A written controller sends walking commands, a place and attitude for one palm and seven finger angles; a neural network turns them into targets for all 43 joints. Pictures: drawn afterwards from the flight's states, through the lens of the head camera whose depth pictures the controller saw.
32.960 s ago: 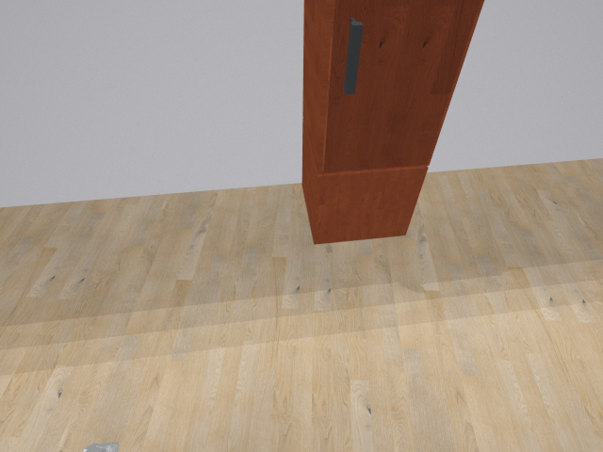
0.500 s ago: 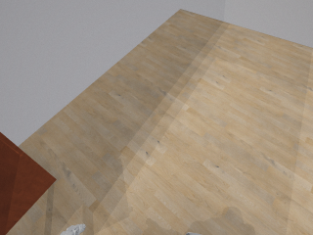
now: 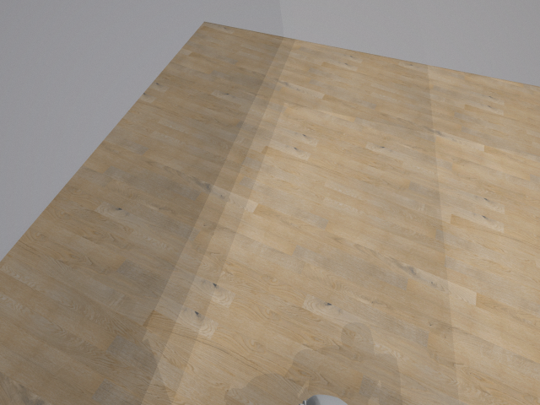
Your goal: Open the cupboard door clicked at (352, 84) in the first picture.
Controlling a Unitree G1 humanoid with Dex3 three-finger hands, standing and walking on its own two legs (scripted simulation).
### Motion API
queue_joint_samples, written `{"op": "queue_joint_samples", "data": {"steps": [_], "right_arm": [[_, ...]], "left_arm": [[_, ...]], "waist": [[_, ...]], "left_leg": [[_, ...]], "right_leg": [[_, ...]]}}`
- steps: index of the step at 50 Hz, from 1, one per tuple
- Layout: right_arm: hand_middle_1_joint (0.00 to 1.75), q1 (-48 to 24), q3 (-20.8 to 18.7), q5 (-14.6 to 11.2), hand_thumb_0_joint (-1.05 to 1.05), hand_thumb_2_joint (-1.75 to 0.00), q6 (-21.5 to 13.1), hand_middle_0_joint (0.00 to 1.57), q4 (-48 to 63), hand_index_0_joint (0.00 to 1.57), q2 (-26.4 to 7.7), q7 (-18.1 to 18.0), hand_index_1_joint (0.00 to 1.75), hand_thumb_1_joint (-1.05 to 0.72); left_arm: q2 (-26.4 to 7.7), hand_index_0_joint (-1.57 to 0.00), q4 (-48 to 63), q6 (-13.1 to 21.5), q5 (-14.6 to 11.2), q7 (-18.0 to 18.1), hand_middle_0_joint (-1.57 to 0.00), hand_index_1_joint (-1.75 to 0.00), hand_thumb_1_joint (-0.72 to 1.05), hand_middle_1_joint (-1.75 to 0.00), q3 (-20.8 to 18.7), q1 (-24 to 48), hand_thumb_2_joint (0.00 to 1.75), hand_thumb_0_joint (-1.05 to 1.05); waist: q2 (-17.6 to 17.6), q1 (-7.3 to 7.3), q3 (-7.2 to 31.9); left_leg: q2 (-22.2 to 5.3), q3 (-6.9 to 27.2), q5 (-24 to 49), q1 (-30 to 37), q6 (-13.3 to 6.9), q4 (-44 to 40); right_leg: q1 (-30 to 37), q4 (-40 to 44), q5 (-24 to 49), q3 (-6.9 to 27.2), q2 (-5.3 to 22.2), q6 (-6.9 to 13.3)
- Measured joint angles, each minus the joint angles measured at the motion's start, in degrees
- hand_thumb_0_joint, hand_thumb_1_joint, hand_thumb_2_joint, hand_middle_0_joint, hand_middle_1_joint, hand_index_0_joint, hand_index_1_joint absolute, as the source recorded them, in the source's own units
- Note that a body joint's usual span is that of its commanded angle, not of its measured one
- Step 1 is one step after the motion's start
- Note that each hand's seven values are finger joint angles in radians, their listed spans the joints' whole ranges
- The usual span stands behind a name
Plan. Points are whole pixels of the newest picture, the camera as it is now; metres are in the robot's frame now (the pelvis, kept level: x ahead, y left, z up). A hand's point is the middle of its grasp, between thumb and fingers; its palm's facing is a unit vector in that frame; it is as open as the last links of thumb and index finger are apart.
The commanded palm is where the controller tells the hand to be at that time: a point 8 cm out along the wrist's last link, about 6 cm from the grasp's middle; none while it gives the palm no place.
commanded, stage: walk to a spot facing it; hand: left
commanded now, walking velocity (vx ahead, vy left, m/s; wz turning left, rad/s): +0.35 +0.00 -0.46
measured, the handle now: out of the picture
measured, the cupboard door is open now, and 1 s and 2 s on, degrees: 45 45 45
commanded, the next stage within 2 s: turn to face it in 0.76 s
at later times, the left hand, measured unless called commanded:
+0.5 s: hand (231, 282) +0.35 +0.09 -0.16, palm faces -0.17 -0.96 -0.21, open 7.2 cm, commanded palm none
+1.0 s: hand (273, 191) +0.60 +0.02 -0.17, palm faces -0.31 -0.93 -0.21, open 7.3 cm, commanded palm none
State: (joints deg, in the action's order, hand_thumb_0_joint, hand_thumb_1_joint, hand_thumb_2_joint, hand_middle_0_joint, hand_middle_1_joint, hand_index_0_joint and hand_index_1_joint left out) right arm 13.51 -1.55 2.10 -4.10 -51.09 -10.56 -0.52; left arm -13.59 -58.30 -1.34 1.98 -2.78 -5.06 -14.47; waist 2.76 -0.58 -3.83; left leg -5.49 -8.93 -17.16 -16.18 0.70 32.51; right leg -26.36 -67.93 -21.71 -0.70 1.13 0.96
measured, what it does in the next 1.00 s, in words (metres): walks ahead, turning right: right foot, then left foot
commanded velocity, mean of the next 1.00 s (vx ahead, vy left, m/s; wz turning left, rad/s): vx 0.28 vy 0.00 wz -0.16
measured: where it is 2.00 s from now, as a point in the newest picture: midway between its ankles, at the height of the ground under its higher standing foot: (324, 293)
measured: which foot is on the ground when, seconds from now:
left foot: down 0.00-0.26, up 0.28-0.64, down 0.66-1.00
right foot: up 0.00-0.24, down 0.26-0.66, up 0.68-0.98, down 1.00-1.00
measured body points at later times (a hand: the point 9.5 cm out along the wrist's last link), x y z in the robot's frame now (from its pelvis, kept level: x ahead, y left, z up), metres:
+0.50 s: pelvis +0.23 -0.08 +0.01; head +0.28 -0.09 +0.46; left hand +0.36 +0.14 -0.14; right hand +0.21 -0.31 -0.14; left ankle +0.29 +0.08 -0.68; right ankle +0.20 -0.14 -0.73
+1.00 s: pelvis +0.47 -0.13 -0.01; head +0.49 -0.15 +0.44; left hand +0.62 +0.07 -0.15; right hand +0.37 -0.36 -0.16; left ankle +0.44 +0.02 -0.73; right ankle +0.51 -0.27 -0.74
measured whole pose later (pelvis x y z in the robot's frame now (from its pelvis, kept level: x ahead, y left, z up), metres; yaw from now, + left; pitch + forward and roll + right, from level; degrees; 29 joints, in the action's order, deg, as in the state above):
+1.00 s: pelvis +0.47 -0.13 -0.01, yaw -17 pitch +0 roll +2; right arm 19.8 -2.5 1.3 -1.8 -60.8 -10.9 -0.3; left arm -11.3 -57.7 2.1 2.0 -1.7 -3.3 -10.1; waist 0.8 1.9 -2.8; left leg -5.8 -11.3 -22.2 -7.7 3.0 30.9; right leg -22.9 -33.3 -9.1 -5.3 5.3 0.5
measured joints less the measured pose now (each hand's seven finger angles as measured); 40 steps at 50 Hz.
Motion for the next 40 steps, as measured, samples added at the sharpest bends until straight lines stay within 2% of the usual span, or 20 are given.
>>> {"op": "queue_joint_samples", "data": {"steps": [2, 5, 8, 11, 13, 15, 16, 18, 20, 22, 25, 29, 32, 33, 34, 35, 37, 38, 40], "right_arm": [[0.30, 2.04, 0.30, -0.07, 0.00, -0.90, 0.01, 0.20, -1.62, 0.20, 0.76, -0.11, 0.30, -0.90], [0.30, 5.14, 0.35, -0.07, 0.00, -0.90, 0.44, 0.20, -3.92, 0.20, 1.26, 0.07, 0.30, -0.90], [0.30, 8.05, 0.05, 0.08, 0.00, -0.90, 1.12, 0.20, -5.74, 0.20, 1.23, 0.31, 0.30, -0.90], [0.30, 10.92, -0.18, 0.15, 0.00, -0.90, 1.83, 0.20, -7.39, 0.20, 0.79, 0.42, 0.30, -0.90], [0.30, 13.13, -0.09, -0.27, 0.00, -0.90, 2.46, 0.20, -8.60, 0.20, 0.76, 0.65, 0.30, -0.90], [0.30, 12.22, -0.12, -1.14, 0.01, -0.90, 3.96, 0.20, -10.22, 0.20, 0.48, 0.86, 0.30, -0.90], [0.30, 11.09, -0.33, -1.34, 0.01, -0.90, 4.53, 0.20, -10.70, 0.20, 0.22, 0.87, 0.30, -0.90], [0.30, 8.42, -0.84, -1.23, 0.01, -0.90, 4.93, 0.20, -10.74, 0.20, -0.20, 0.75, 0.30, -0.90], [0.30, 5.77, -1.13, -0.95, 0.01, -0.90, 4.71, 0.20, -9.64, 0.20, -0.29, 0.66, 0.30, -0.91], [0.30, 3.56, -1.22, -0.81, 0.01, -0.90, 4.18, 0.20, -8.04, 0.20, -0.13, 0.72, 0.30, -0.91], [0.30, 0.87, -1.36, -0.77, 0.01, -0.90, 3.37, 0.20, -6.27, 0.20, 0.29, 1.06, 0.30, -0.91], [0.30, -3.00, -1.30, -0.84, 0.01, -0.90, 2.87, 0.20, -5.27, 0.20, 0.50, 1.67, 0.30, -0.91], [0.30, -5.32, -1.02, -0.76, 0.01, -0.90, 2.02, 0.20, -4.71, 0.20, 0.41, 1.81, 0.30, -0.91], [0.30, -5.75, -0.90, -0.58, 0.00, -0.90, 1.37, 0.20, -4.27, 0.20, 0.12, 1.78, 0.30, -0.91], [0.30, -6.36, -0.91, -0.21, 0.00, -0.90, 0.72, 0.20, -4.03, 0.20, 0.26, 1.56, 0.30, -0.91], [0.30, -6.71, -0.78, 0.00, 0.00, -0.90, 0.36, 0.20, -3.74, 0.20, 0.58, 1.37, 0.30, -0.91], [0.30, -5.98, -0.54, 0.05, 0.00, -0.90, -0.03, 0.20, -3.27, 0.20, 1.17, 1.01, 0.30, -0.91], [0.30, -5.21, -0.50, 0.02, 0.00, -0.90, -0.14, 0.20, -3.32, 0.20, 1.44, 0.78, 0.30, -0.91], [0.30, -3.37, -0.35, -0.04, 0.00, -0.90, -0.31, 0.20, -4.20, 0.20, 1.90, 0.35, 0.30, -0.91]], "left_arm": [[0.08, -0.20, 1.48, 0.02, 0.01, -0.38, -0.19, -0.30, 0.91, -0.30, 0.04, 2.33, 0.89, 0.01], [0.61, -0.20, 3.55, 0.28, 0.00, -0.66, -0.19, -0.30, 0.91, -0.30, 0.38, 5.58, 0.89, 0.01], [0.93, -0.20, 4.84, 0.41, 0.04, -0.70, -0.19, -0.30, 0.91, -0.30, 0.64, 8.78, 0.90, 0.01], [0.81, -0.20, 5.65, 0.80, 0.08, -0.65, -0.19, -0.30, 0.91, -0.30, 0.85, 11.62, 0.90, 0.01], [0.30, -0.20, 6.46, 2.13, 0.16, -0.52, -0.19, -0.30, 0.91, -0.30, 1.09, 12.85, 0.90, 0.01], [0.49, -0.20, 6.88, 3.83, -0.38, 0.42, -0.19, -0.30, 0.91, -0.30, 0.98, 13.47, 0.89, 0.00], [0.78, -0.20, 6.85, 4.05, -0.73, 0.88, -0.19, -0.30, 0.91, -0.30, 1.13, 13.22, 0.89, 0.00], [1.50, -0.20, 6.19, 3.92, -1.01, 1.73, -0.19, -0.30, 0.91, -0.30, 1.52, 11.76, 0.89, 0.00], [2.25, -0.20, 4.78, 3.76, -0.87, 2.25, -0.19, -0.30, 0.91, -0.30, 1.81, 9.66, 0.89, 0.00], [3.06, -0.20, 2.98, 3.78, -0.74, 2.30, -0.19, -0.30, 0.91, -0.30, 2.09, 7.41, 0.89, 0.00], [2.92, -0.21, 1.11, 4.59, -1.13, 2.77, -0.20, -0.30, 0.94, -0.30, 0.91, 4.64, 0.89, -0.02], [2.14, -0.21, -1.45, 4.86, -0.91, 2.30, -0.20, -0.30, 0.95, -0.30, 1.27, 1.18, 0.89, -0.01], [2.04, -0.20, -3.28, 4.62, -1.05, 2.30, -0.20, -0.30, 0.93, -0.30, 1.56, -1.94, 0.89, -0.01], [2.24, -0.20, -3.69, 4.37, -1.11, 2.28, -0.20, -0.30, 0.93, -0.30, 1.59, -3.27, 0.89, -0.01], [2.19, -0.20, -4.20, 3.92, -1.27, 2.21, -0.20, -0.30, 0.93, -0.30, 1.58, -4.01, 0.89, -0.01], [2.04, -0.20, -4.68, 3.43, -1.21, 2.18, -0.20, -0.30, 0.92, -0.30, 1.60, -4.38, 0.89, 0.00], [1.92, -0.20, -5.36, 2.53, -0.87, 2.04, -0.20, -0.30, 0.92, -0.30, 1.54, -4.24, 0.89, 0.00], [1.95, -0.20, -5.34, 2.22, -0.70, 1.84, -0.19, -0.30, 0.92, -0.30, 1.44, -3.72, 0.89, 0.00], [2.22, -0.20, -4.44, 1.76, -0.39, 1.36, -0.19, -0.30, 0.92, -0.30, 1.28, -2.31, 0.89, 0.01]], "waist": [[-0.32, -0.16, 0.00], [-1.42, 0.48, -0.03], [-2.37, 2.11, -0.48], [-3.34, 3.84, -1.16], [-3.28, 4.34, -1.38], [-3.31, 4.13, -2.51], [-3.56, 4.33, -2.96], [-3.89, 4.58, -3.06], [-3.62, 4.71, -2.40], [-3.04, 4.58, -1.47], [-2.56, 3.33, -0.26], [-2.39, 1.34, 0.12], [-2.15, 0.28, 0.16], [-2.49, -0.07, 0.45], [-2.07, -0.21, 0.40], [-1.38, -0.32, 0.23], [-0.66, -0.31, 0.57], [-0.56, -0.36, 0.71], [-0.75, -0.73, 0.83]], "left_leg": [[-0.26, -1.37, 0.64, 3.31, 0.21, -4.11], [-0.85, -3.46, 0.56, 7.78, 0.83, -8.58], [-1.37, -5.54, -1.23, 11.58, 2.10, -10.23], [-2.54, -7.23, -4.83, 14.75, 3.96, -8.79], [-4.16, -7.28, -8.79, 14.01, 4.39, -1.24], [-4.10, -1.86, -12.86, 7.09, 3.09, 18.53], [-3.46, 0.99, -12.34, 3.05, 2.52, 27.36], [-2.89, 3.82, -8.45, -3.69, 2.03, 35.73], [-2.97, 4.56, -5.43, -8.40, 2.14, 34.23], [-2.97, 4.66, -3.44, -11.43, 2.38, 28.75], [-2.58, 4.98, -0.24, -13.49, 2.51, 19.57], [-1.32, 4.27, 2.77, -12.47, 2.02, 8.85], [0.51, 2.81, 5.28, -8.75, 0.86, 1.18], [0.73, 2.81, 7.76, -7.14, -0.42, -1.06], [0.79, 2.16, 8.77, -7.10, -1.49, 0.78], [0.90, 1.17, 6.81, -6.76, -2.03, 2.97], [1.16, -0.25, 2.83, -4.85, -2.17, 3.62], [1.35, -0.68, 2.00, -3.50, -1.97, 2.52], [1.53, -1.43, 2.39, -0.38, -1.19, -1.07]], "right_leg": [[-3.58, 1.57, 2.93, -1.49, 1.62, -0.61], [-6.01, 10.95, 6.07, -3.02, 3.14, -0.88], [-5.81, 21.04, 7.86, -4.19, 3.52, -0.54], [-3.19, 28.23, 7.93, -5.69, 2.45, 0.74], [0.72, 32.86, 8.95, -6.48, 1.42, 2.61], [0.81, 28.92, 8.40, -6.32, 0.85, 3.47], [1.89, 28.58, 6.85, -6.43, 0.40, 3.52], [5.18, 31.60, 5.77, -6.38, -0.77, 3.30], [8.60, 36.36, 6.86, -5.92, -1.72, 3.02], [11.66, 40.48, 7.39, -5.26, -2.31, 3.37], [15.84, 44.65, 7.03, -4.47, -3.11, 3.38], [21.12, 46.39, 4.12, -3.59, -3.74, 2.63], [24.12, 43.93, -0.31, -2.78, -3.53, 1.62], [23.51, 40.22, -2.55, -2.25, -3.63, 1.38], [21.07, 32.77, -4.30, -1.96, -3.05, 1.38], [17.75, 23.40, -5.82, -1.20, -2.58, 1.62], [10.43, 7.10, -4.83, -0.57, -1.81, 1.77], [7.14, 2.17, -2.89, -0.74, -1.08, 1.54], [1.89, -0.66, 0.50, -1.20, 0.72, 0.74]]}}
